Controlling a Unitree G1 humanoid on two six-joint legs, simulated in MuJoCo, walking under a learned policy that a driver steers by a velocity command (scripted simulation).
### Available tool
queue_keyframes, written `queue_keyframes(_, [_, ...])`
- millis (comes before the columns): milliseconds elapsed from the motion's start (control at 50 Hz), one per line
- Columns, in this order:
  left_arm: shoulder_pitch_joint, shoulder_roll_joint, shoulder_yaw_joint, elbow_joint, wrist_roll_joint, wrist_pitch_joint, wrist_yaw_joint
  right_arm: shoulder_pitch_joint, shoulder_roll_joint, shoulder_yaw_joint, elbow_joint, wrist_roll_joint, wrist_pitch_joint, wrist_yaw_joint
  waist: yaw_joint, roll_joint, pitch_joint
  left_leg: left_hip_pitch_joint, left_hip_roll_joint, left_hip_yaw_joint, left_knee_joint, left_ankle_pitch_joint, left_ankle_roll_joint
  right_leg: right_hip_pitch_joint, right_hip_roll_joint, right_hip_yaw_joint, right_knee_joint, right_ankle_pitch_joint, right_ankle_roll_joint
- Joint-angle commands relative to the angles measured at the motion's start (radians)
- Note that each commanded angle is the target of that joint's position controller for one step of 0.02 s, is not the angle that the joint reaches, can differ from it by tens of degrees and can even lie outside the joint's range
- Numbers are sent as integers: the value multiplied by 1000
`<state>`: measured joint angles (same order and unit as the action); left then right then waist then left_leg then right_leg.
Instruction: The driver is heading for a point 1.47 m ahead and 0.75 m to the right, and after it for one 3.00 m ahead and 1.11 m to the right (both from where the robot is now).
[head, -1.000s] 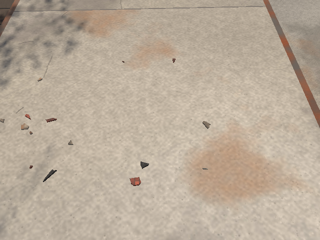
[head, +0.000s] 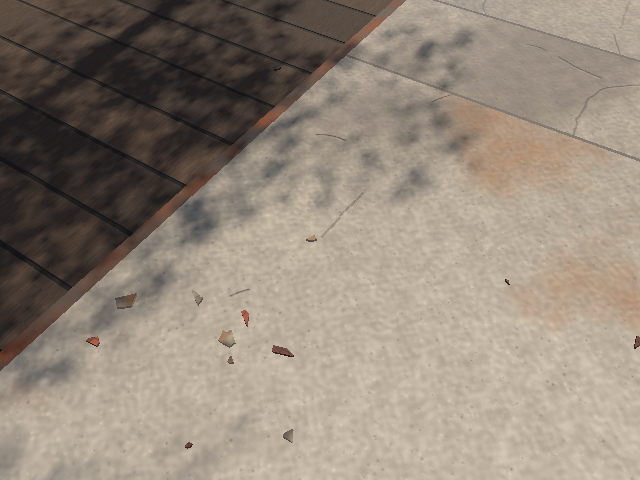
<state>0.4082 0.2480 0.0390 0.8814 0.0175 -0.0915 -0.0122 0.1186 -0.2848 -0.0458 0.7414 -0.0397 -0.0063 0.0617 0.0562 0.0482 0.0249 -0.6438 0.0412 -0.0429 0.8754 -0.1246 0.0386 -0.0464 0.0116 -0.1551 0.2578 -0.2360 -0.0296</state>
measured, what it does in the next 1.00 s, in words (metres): walks ahead, turning right: left foot, then right foot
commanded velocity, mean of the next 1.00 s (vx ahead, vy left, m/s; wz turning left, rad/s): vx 0.50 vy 0.00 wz -0.43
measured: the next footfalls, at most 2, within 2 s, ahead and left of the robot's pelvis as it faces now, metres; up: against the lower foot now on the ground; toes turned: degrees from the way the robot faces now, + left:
left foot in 0.16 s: +0.23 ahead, +0.11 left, +0.00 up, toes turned +0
right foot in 0.68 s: +0.47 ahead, -0.14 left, +0.00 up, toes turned -24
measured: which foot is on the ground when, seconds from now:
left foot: up 0.00-0.14, down 0.16-0.68, up 0.70-1.00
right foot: down 0.00-0.16, up 0.18-0.66, down 0.68-1.00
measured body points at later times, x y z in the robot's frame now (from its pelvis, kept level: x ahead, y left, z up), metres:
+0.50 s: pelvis +0.25 +0.02 +0.00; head +0.28 +0.02 +0.45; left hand +0.44 +0.24 -0.13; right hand +0.19 -0.24 -0.13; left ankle +0.19 +0.11 -0.75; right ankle +0.35 -0.14 -0.68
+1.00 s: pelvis +0.49 -0.10 +0.00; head +0.52 -0.12 +0.45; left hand +0.64 +0.14 -0.12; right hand +0.52 -0.40 -0.11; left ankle +0.69 +0.00 -0.68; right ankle +0.43 -0.12 -0.75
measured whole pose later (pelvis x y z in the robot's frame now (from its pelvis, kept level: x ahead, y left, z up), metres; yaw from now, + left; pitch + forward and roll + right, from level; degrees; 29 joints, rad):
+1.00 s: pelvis +0.49 -0.10 +0.00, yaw -31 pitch +1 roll +0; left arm 0.38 0.27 0.07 0.86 0.00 -0.04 -0.01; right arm 0.11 -0.26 -0.04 0.75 -0.04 -0.02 0.02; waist 0.05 0.03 0.04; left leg -0.66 0.12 -0.04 0.87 -0.14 -0.06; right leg -0.10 0.15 0.08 0.30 -0.21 -0.13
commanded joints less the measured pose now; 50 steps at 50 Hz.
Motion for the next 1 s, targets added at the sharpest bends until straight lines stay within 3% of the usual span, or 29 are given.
queue_keyframes(20, [-11, 132, 21, -32, -11, -10, -4, -103, -6, 19, -83, -4, -20, 7, -24, -142, 36, 97, -3, 103, -190, 52, -4, -74, -210, 133, -110, 383, -132])
queue_keyframes(60, [31, 155, 26, -7, -7, -2, -4, -135, -15, 22, -93, 0, -27, -1, -14, -139, 39, 135, -12, 110, -253, 15, 4, -25, -239, 166, -71, 458, -135])
queue_keyframes(100, [40, 179, 33, 11, -2, 9, 0, -105, -34, 18, -86, 1, -40, -14, -36, -147, 25, 203, -36, 110, -311, -52, 23, 20, -255, 189, 6, 569, -128])
queue_keyframes(120, [36, 183, 33, 18, -5, 13, 1, -23, -48, 11, -59, -4, -49, -23, -79, -137, -13, 316, -59, 113, -375, -55, 38, 21, -238, 179, 108, 657, -115])
queue_keyframes(140, [39, 163, 27, 21, -12, 16, 1, 127, -80, -4, -5, -17, -63, -36, -141, -96, -102, 533, -55, 98, -424, -18, 61, -43, -189, 144, 288, 634, -95])
queue_keyframes(160, [19, 112, 11, -21, -18, 12, -2, 304, -161, -27, 24, -40, -72, -54, -210, 10, -244, 794, 166, -125, -446, -122, 109, -229, -133, 111, 565, 324, -73])
queue_keyframes(180, [119, -6, -12, -54, -36, 15, -2, 327, -260, -50, 21, -36, -64, -66, -160, 230, -357, 1009, 442, -527, -540, -140, 205, -553, 19, 81, 868, -315, -42])
queue_keyframes(200, [61, 124, 23, -28, -13, 33, 12, 298, -201, -45, 17, 0, -54, -68, -177, 77, -287, 891, 409, -529, -575, -197, 205, -612, -17, 190, 954, -282, -57])
queue_keyframes(220, [4, 119, 30, -40, -15, 34, 6, 213, -126, -22, 17, 6, -58, -67, -133, 52, -135, 765, 347, -371, -603, -166, 175, -627, -57, 210, 940, -192, -64])
queue_keyframes(240, [-11, 93, 27, -35, -18, 35, 1, 162, -72, -9, 19, 10, -65, -63, -104, 48, -65, 662, 297, -257, -644, -85, 146, -599, -84, 201, 897, -130, -57])
queue_keyframes(280, [7, 75, 32, -16, 5, 61, -11, 127, -28, 2, 28, 17, -79, -67, -56, 72, -13, 550, 232, -110, -689, 11, 101, -534, -103, 193, 863, -76, -35])
queue_keyframes(380, [-111, 36, 34, -62, 15, 90, -37, 187, -44, -11, 73, 26, -111, -73, -38, 33, 18, 549, 228, 47, -742, 153, 116, -630, -116, 178, 837, 72, -7])
queue_keyframes(460, [-255, 21, 21, -115, 14, 88, -52, 219, -42, -11, 102, 20, -108, -73, -57, 28, 59, 553, 200, 164, -743, 192, 109, -641, -110, 141, 632, 214, 0])
queue_keyframes(560, [-395, 33, 10, -177, 22, 86, -67, 288, -90, -26, 140, 19, -96, -82, -92, 17, 86, 656, 236, 244, -701, 316, 91, -576, -79, 51, 425, 186, -55])
queue_keyframes(620, [-360, 55, 21, -180, 26, 86, -57, 293, -128, -34, 153, 15, -76, -89, -65, 40, 38, 743, 241, 294, -525, 722, 71, -470, 2, -8, 382, 36, -114])
queue_keyframes(640, [-289, 71, 30, -164, 25, 83, -50, 291, -145, -39, 155, 14, -65, -90, -32, 46, -8, 753, 240, 305, -393, 839, 69, -388, 42, -19, 369, -22, -139])
queue_keyframes(660, [-166, 91, 44, -128, 27, 73, -41, 285, -158, -42, 152, 17, -54, -89, 22, 30, -83, 711, 231, 315, -199, 813, 58, -235, 81, -13, 312, -23, -166])
queue_keyframes(680, [2, 154, 72, -76, 38, 66, -24, 277, -147, -38, 132, 15, -51, -86, 96, -42, -180, 533, 206, 321, 81, 577, 24, 21, 26, 110, 247, -50, -210])
queue_keyframes(700, [0, 290, 105, -85, 35, 69, -9, 316, -18, -11, 58, 27, -59, -67, 32, -292, -263, 79, 33, 301, 455, -273, -41, 336, -292, 627, 189, -93, -352])
queue_keyframes(720, [24, 300, 108, -105, -1, 81, -8, 196, -93, -25, 19, 19, -73, -61, 76, -178, -325, -67, -56, 61, 587, -408, -53, 368, -358, 931, 34, -55, -396])
queue_keyframes(740, [-20, 277, 102, -90, -4, 86, 2, 118, -88, -22, -6, 27, -84, -56, 58, -112, -180, -148, 10, 13, 565, -301, -40, 285, -337, 751, 23, 31, -366])
queue_keyframes(760, [-65, 217, 87, -86, -10, 82, 7, 130, -76, -14, 2, 30, -95, -58, 15, -57, -86, -105, 50, 18, 464, -218, -34, 142, -301, 638, 18, 151, -327])
queue_keyframes(780, [-111, 178, 76, -90, -10, 75, 10, 143, -73, -15, 15, 21, -92, -61, -30, -28, -37, -39, 74, 13, 384, -198, -36, 33, -243, 551, 9, 252, -285])
queue_keyframes(820, [-155, 137, 60, -101, -18, 59, 10, 186, -66, -14, 23, -8, -55, -58, -81, -46, -46, 76, 84, 9, 306, -194, -59, -79, -179, 456, -13, 362, -264])
queue_keyframes(860, [-130, 153, 63, -93, -21, 40, 4, 178, -47, -11, 14, -11, -30, -52, -90, -49, -48, 84, 78, 26, 243, -179, -78, -116, -147, 421, -27, 401, -267])
queue_keyframes(940, [-52, 172, 68, -81, -17, 36, 3, 16, -43, -7, -43, -7, -20, -48, -40, -81, 8, -10, 73, 37, 55, -30, -101, -115, -119, 433, -65, 297, -241])
queue_keyframes(1000, [3, 176, 70, -74, -17, 37, 4, -86, -42, 0, -75, 0, -25, -43, 4, -101, 13, -32, 49, 31, -85, 69, -101, -54, -113, 450, -44, 301, -218])
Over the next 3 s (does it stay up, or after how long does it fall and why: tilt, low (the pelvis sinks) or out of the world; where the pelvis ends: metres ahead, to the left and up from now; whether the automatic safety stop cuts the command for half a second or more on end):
stays up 1.32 -0.74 0.00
